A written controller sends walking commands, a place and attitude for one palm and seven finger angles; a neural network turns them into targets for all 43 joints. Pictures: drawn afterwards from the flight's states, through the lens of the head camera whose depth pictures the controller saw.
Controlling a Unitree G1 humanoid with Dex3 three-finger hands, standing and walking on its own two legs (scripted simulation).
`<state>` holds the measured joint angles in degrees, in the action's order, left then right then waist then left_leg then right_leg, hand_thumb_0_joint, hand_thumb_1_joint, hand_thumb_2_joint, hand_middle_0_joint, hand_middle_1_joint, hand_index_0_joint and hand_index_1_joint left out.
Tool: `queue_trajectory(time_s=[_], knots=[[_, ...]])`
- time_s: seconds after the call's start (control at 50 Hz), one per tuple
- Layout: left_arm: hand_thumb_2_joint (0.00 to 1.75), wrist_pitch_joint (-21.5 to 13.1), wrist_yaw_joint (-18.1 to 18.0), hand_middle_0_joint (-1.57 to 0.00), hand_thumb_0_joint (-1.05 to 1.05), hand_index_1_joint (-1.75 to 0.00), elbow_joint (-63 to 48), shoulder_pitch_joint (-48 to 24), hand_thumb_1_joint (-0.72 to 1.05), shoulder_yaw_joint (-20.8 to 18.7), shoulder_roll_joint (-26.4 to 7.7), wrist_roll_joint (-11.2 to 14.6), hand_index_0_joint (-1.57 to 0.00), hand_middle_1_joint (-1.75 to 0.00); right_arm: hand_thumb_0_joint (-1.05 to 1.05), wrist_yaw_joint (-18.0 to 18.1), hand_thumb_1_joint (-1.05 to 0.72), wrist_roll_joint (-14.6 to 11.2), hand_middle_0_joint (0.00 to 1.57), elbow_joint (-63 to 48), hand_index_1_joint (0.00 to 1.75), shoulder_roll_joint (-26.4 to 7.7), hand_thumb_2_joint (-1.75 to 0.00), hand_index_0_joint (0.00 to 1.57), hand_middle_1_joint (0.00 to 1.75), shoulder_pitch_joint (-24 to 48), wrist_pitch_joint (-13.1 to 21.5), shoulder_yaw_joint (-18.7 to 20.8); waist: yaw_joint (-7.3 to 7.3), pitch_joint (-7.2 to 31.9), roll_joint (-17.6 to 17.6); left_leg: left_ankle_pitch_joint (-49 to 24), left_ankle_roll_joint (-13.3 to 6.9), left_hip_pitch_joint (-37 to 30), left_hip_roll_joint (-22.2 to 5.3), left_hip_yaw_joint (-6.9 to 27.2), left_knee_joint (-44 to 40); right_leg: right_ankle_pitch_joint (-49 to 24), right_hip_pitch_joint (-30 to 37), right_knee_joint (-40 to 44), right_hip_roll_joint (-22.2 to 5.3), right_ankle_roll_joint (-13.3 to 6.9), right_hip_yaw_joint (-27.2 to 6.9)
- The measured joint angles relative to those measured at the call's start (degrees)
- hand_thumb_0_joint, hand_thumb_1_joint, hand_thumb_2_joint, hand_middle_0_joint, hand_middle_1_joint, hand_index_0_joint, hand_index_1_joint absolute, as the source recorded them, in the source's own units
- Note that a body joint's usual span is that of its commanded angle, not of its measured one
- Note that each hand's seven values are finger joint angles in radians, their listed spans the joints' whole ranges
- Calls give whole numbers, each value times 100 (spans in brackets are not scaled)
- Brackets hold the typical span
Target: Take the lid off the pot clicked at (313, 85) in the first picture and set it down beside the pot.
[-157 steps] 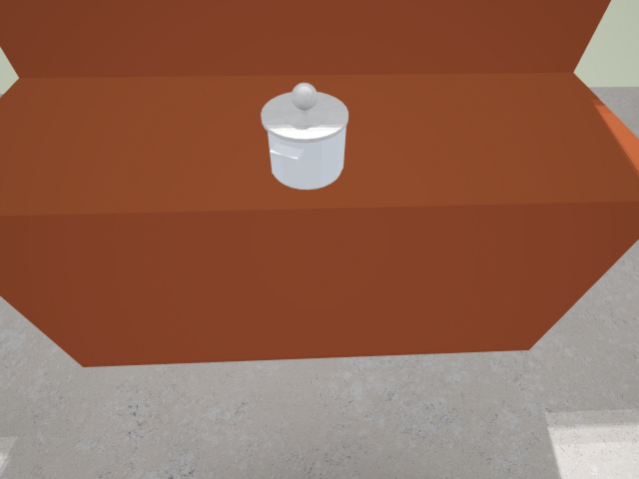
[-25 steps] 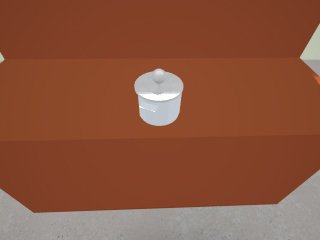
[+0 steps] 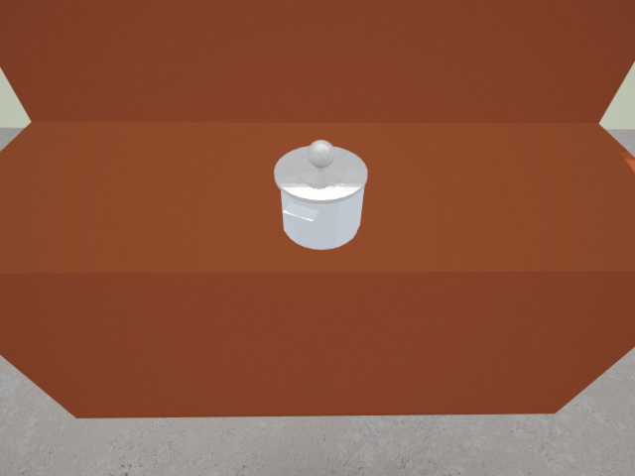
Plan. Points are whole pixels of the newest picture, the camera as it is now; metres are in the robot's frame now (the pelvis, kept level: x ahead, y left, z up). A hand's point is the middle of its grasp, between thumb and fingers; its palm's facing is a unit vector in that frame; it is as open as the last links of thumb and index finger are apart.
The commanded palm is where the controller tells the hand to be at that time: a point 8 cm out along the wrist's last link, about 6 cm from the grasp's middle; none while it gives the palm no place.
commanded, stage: look again from close up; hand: left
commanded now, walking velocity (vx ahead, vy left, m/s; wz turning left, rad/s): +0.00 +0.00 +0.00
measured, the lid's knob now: (321, 154) +0.57 +0.04 +0.13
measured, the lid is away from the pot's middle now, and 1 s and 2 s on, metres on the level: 0.00 0.00 0.00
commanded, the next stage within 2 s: none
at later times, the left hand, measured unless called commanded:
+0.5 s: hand out of the picture -0.08 +0.14 -0.18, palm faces +0.09 -0.98 -0.17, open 7.3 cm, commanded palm none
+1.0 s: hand out of the picture -0.02 +0.17 -0.16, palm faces +0.06 -0.96 -0.26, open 7.3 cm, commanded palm none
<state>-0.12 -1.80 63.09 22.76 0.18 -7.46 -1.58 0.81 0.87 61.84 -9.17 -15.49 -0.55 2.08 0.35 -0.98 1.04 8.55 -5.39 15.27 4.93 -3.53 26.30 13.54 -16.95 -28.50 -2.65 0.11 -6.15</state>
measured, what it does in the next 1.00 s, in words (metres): walks backwards: left foot, then right foot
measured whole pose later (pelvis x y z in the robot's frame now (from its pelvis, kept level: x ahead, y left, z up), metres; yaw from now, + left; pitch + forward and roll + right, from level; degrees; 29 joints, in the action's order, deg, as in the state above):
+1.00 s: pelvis -0.13 -0.03 -0.01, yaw -1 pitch +0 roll +2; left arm -0.3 -2.2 50.9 12.9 -2.6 -11.4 -0.6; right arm 1.8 1.4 60.4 -6.5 -23.7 -1.8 1.1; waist -0.7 2.0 -1.2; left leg 15.2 -1.4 19.7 3.0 -1.1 34.7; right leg 21.8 -17.0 -36.4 0.1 -2.0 -3.4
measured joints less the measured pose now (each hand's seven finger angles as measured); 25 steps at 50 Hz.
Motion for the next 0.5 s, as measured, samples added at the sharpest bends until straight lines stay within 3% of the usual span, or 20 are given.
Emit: queue_trajectory(time_s=[0.32, 0.5], knots=[[90, -7, 47, -20, 0, -30, 38, 27, 91, -66, 107, -17, -20, -30, 1, 34, -91, -2, 20, -18, 30, 80, -90, 19, 30, -30, 14, 25, 34, -49, -40, 222, 126, 205, -38, 72, 153, 81, -183, -136, 108, -7, -55], [90, 72, 84, -20, 0, -30, -100, 4, 91, -179, 112, -40, -20, -30, 1, 35, -91, 16, 20, -64, 30, 131, -90, 20, 30, -68, -71, 65, 50, -43, -78, 671, 227, 422, -38, 51, 306, 467, -455, -376, 142, -132, -114]])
